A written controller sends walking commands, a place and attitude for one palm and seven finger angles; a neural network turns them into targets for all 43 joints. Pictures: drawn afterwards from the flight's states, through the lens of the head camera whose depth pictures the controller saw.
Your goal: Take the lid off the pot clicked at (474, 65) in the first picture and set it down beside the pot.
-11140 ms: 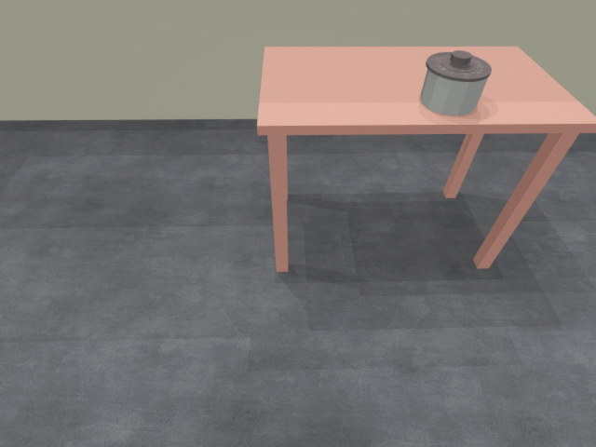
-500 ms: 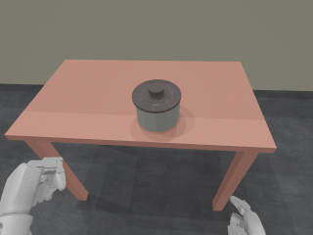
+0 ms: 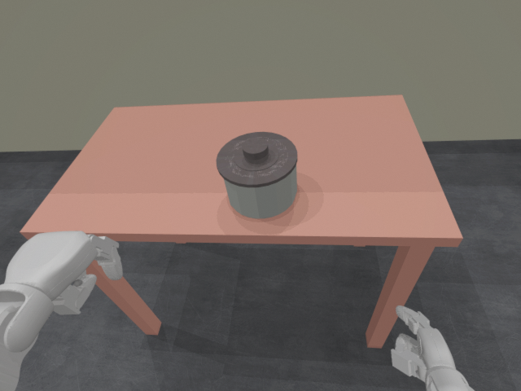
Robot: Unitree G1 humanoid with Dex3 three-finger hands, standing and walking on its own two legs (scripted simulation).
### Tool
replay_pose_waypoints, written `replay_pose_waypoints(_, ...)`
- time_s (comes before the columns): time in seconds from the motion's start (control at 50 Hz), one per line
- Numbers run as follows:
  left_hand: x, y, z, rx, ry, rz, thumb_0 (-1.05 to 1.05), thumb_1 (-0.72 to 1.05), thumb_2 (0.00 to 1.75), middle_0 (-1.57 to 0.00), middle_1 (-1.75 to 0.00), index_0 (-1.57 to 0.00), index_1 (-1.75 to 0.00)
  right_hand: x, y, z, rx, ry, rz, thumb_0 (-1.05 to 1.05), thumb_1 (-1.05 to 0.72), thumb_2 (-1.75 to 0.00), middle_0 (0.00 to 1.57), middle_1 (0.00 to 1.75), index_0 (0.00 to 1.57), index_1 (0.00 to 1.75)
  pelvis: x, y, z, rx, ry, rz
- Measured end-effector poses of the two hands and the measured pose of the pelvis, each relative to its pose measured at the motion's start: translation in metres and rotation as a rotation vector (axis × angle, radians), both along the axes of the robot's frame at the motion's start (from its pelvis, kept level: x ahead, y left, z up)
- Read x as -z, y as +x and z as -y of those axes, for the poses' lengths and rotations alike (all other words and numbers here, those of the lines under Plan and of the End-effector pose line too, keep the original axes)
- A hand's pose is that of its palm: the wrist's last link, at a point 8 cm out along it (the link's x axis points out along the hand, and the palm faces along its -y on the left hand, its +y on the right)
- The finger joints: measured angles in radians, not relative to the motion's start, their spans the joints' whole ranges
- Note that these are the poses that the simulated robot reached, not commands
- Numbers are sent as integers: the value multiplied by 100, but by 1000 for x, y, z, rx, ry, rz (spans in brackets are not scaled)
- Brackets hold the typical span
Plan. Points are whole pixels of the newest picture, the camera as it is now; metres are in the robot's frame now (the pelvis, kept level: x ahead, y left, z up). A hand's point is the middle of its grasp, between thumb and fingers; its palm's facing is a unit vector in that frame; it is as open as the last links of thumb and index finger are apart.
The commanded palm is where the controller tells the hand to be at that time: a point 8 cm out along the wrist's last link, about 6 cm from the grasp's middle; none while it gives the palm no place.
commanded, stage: reach forward and open the fingers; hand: left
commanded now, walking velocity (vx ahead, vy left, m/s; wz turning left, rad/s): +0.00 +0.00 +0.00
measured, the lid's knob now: (255, 148) +0.55 +0.08 +0.07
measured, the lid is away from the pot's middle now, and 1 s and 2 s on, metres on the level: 0.00 0.00 0.00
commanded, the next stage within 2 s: move the open hand above the knob in 0.50 s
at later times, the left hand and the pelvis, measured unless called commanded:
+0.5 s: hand (84, 241) +0.27 +0.28 +0.14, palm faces -0.10 +0.01 -0.99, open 9.8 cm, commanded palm +0.24 +0.27 +0.20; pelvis -0.03 +0.03 +0.00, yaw +0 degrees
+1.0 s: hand (146, 206) +0.35 +0.22 +0.13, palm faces -0.18 -0.04 -0.98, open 10.0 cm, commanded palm +0.33 +0.22 +0.21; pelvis -0.01 +0.03 +0.00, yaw +0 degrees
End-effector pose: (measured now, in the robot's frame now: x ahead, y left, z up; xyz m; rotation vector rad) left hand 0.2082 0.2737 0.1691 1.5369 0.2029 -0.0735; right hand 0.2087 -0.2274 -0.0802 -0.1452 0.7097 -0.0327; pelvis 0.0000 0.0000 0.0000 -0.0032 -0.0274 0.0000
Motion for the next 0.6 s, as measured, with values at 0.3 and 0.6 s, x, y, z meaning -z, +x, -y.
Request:
replay_pose_waypoints(0.3, -17, 26, -9, 3, -22, 75, 0, -17, 138, -90, -23, -90, -22, 17, -43, -23, -7, 44, -81, 1, -90, -89, 20, 30, 20, 30, 0, -19, -18, -3, -1, 14)
replay_pose_waypoints(0.6, -34, 54, -13, 12, -44, 109, 0, -29, 146, -86, -9, -86, -9, 12, -47, -41, -19, 54, -53, 1, -90, -89, 20, 30, 20, 30, 1, -27, -35, -4, -1, 20)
